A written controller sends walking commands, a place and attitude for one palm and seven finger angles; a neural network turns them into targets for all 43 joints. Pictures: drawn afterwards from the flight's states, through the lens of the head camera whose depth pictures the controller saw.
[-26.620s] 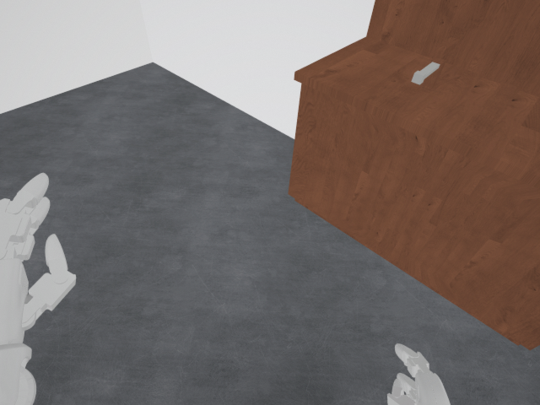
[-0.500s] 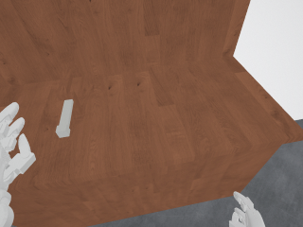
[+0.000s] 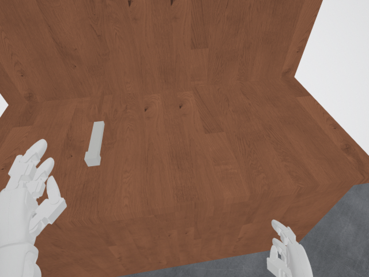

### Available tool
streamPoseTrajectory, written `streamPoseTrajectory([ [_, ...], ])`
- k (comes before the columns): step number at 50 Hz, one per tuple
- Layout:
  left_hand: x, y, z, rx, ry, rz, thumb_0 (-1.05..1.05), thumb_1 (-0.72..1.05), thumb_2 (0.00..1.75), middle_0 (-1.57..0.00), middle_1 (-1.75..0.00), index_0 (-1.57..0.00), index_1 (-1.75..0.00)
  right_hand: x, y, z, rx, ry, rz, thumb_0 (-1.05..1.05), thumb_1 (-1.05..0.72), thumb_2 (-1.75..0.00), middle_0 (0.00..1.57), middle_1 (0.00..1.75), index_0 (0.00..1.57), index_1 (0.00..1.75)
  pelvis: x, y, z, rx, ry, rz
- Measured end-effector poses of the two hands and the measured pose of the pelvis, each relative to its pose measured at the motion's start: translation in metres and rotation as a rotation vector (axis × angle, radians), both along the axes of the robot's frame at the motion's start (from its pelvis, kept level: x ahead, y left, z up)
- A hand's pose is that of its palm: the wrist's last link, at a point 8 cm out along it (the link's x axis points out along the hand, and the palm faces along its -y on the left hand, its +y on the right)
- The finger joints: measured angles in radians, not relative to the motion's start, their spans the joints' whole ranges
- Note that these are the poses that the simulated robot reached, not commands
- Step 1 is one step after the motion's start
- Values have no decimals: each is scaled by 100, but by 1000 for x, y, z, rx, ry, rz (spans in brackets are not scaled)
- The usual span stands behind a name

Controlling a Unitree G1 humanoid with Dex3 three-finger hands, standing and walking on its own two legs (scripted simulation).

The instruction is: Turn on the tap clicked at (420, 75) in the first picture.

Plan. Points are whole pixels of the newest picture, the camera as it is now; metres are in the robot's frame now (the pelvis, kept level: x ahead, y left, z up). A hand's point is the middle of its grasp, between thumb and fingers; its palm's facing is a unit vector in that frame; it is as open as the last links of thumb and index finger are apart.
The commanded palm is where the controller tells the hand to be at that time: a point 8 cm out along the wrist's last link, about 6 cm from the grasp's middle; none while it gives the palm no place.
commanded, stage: turn the palm inward beside the body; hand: left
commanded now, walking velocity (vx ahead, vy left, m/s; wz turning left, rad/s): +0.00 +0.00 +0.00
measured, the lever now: (92, 158) +0.35 +0.28 +0.06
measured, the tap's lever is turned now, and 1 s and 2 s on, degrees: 0 0 0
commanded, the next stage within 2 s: reach beside the lever's end, fingers flat in 0.88 s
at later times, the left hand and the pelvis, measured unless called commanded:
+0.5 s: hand (67, 216) +0.17 +0.22 +0.14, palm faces +0.45 -0.88 -0.14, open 7.4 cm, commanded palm +0.12 +0.26 +0.15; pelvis -0.01 -0.01 +0.00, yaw +1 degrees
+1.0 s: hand (74, 212) +0.18 +0.21 +0.14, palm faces +0.45 -0.89 -0.13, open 7.4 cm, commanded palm +0.13 +0.26 +0.15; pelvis +0.00 -0.02 +0.00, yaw +1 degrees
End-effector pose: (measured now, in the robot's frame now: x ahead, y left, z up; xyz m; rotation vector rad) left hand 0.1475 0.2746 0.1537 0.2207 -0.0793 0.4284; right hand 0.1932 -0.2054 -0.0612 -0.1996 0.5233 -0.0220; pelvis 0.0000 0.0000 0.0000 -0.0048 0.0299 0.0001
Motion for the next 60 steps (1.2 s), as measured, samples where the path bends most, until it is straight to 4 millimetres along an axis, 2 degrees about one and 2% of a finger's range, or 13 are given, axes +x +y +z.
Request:
streamPoseTrajectory([
  [7, -11, -4, -3, -21, 8, 13, 1, 90, 90, -20, -30, -21, -30, -8, -2, -1, -5, 3, 3, 1, -90, -90, 20, 30, 21, 30, -6, -1, -1, -3, -9, 4],
  [22, -23, -18, -8, -66, 26, 32, 1, 90, 90, -20, -30, -21, -30, -19, -18, -7, -11, 7, -14, 1, -90, -90, 20, 30, 20, 30, -10, -10, -3, -3, -12, 12],
  [34, -18, -27, -9, -90, 44, 33, 1, 90, 90, -20, -30, -20, -30, -9, -25, -4, -4, -18, -12, 1, -90, -90, 20, 30, 20, 30, -5, -17, -2, -1, -11, 16],
  [48, -13, -27, -9, -92, 38, 37, 1, 90, 90, -20, -30, -20, -30, -2, -26, -3, -6, -15, -7, 1, -90, -90, 20, 30, 20, 30, 2, -18, -1, 0, -5, 17],
  [53, -13, -25, -9, -94, 35, 36, 1, 90, 90, -20, -30, -21, -30, -3, -25, -4, -5, -8, -12, 1, -90, -90, 20, 30, 20, 30, 2, -17, 0, 1, -5, 16],
  [60, -4, -15, -20, -111, 51, 58, 1, 90, 90, -20, -30, -20, -30, -7, -24, -7, -14, 18, -19, 1, -90, -90, 20, 30, 20, 30, -1, -15, 0, -1, -3, 19],
])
